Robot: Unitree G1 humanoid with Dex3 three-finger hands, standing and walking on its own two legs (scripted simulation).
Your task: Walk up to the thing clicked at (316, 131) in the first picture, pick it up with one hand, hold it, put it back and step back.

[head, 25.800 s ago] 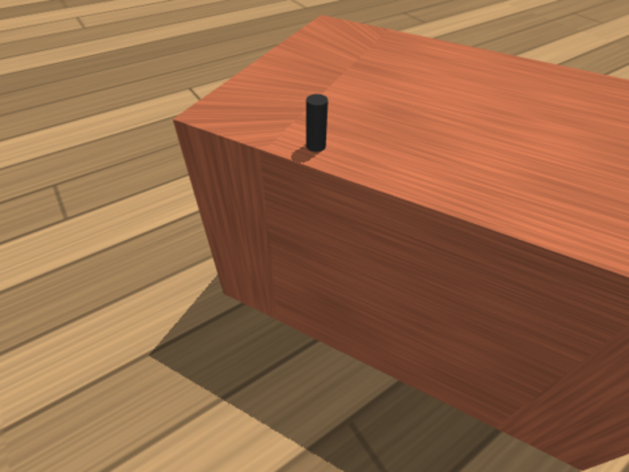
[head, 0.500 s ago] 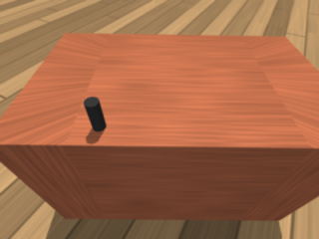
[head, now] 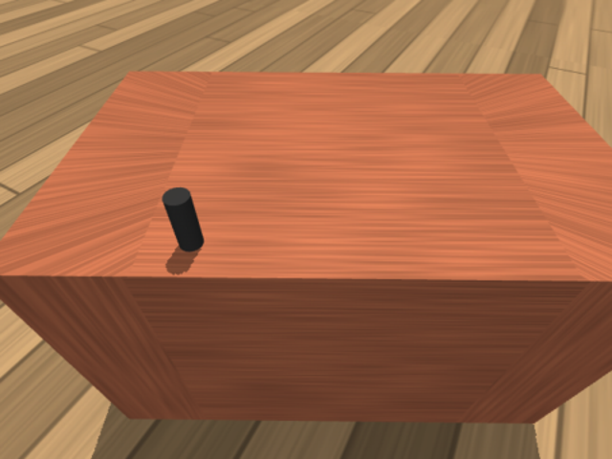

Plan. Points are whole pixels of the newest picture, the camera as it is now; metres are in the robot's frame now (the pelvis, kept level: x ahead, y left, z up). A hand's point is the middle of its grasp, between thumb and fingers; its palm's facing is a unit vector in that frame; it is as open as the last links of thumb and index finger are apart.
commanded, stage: home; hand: left
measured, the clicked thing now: (184, 221) +0.48 +0.21 +0.03
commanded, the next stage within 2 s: stand in 0.88 s
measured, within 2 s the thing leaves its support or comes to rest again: neither
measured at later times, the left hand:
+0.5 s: hand out of the picture +0.10 +0.27 -0.15, palm faces -0.04 -0.93 -0.36, open 17.6 cm
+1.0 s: hand out of the picture +0.10 +0.27 -0.15, palm faces -0.04 -0.93 -0.36, open 17.6 cm
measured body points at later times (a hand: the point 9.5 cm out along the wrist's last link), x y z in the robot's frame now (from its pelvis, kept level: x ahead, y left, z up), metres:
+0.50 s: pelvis +0.02 +0.01 +0.00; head +0.02 +0.01 +0.45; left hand +0.10 +0.31 -0.12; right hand +0.09 -0.29 -0.13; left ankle +0.04 +0.15 -0.74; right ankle +0.04 -0.12 -0.74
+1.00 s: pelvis +0.03 +0.01 +0.01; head +0.04 +0.01 +0.45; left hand +0.11 +0.31 -0.13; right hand +0.10 -0.29 -0.13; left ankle +0.04 +0.15 -0.74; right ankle +0.04 -0.12 -0.74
